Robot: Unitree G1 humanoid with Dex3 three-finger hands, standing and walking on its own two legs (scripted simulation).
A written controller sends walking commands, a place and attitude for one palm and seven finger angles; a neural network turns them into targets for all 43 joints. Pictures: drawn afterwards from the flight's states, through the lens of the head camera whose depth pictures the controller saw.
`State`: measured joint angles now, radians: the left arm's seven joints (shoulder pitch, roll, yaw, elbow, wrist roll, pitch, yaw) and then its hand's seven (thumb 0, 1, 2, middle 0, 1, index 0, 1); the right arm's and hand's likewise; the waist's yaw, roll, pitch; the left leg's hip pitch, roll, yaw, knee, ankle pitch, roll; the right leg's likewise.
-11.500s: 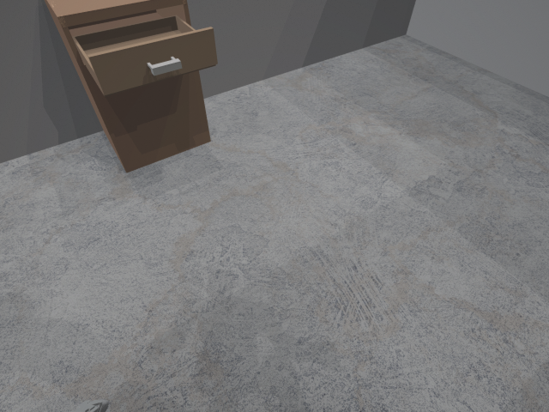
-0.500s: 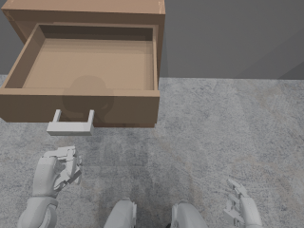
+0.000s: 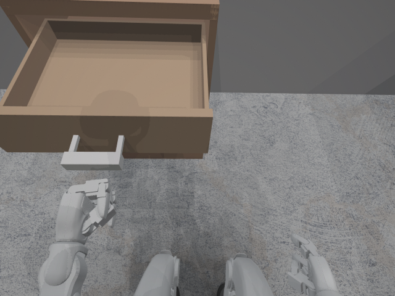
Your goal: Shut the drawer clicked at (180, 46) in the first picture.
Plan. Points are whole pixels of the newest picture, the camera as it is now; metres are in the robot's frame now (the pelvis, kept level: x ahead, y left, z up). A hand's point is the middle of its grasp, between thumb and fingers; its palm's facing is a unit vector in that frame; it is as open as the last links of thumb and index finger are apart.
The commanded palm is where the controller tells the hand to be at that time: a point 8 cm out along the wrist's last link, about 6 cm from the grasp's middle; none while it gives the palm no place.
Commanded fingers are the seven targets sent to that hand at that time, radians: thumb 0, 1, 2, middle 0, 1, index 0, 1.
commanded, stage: bring the fist close to the handle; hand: left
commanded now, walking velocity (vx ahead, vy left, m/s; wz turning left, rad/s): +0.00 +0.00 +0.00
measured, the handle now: (96, 150) +0.38 +0.23 +0.03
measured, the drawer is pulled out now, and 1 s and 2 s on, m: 0.30 0.25 0.12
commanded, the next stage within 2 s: push the drawer shut in 0.04 s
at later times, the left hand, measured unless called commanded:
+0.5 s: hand (115, 190) +0.30 +0.17 +0.03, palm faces +0.03 -1.00 -0.06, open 3.2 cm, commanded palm +0.29 +0.23 +0.03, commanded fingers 0.00 0.90 0.90 -1.40 -1.60 -1.40 -1.60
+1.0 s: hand (116, 164) +0.36 +0.18 +0.03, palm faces +0.05 -1.00 -0.06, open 2.9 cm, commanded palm +0.35 +0.23 +0.03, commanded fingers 0.00 0.90 0.90 -1.40 -1.60 -1.40 -1.60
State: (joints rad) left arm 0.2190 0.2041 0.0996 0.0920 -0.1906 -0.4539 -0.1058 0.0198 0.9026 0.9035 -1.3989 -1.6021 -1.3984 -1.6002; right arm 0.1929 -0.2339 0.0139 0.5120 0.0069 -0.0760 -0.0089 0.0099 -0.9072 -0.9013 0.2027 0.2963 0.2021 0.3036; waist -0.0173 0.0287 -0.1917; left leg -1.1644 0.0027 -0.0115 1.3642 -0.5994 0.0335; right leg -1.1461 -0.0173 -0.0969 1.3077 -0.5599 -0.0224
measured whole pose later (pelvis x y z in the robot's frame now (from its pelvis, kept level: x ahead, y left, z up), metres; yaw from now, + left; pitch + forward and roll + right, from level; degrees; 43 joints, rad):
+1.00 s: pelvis -0.01 +0.00 +0.00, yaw +0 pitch +23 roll -3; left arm -0.26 0.27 0.20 0.54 -0.18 -0.47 -0.14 -0.02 0.79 0.92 -1.40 -1.60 -1.40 -1.60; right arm 0.20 -0.25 0.03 0.60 0.01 -0.06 -0.04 0.01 -0.91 -0.90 0.20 0.30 0.20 0.30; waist -0.05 0.02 -0.17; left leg -1.18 0.01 -0.02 1.34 -0.56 0.03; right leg -1.16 -0.01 -0.10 1.29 -0.52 -0.03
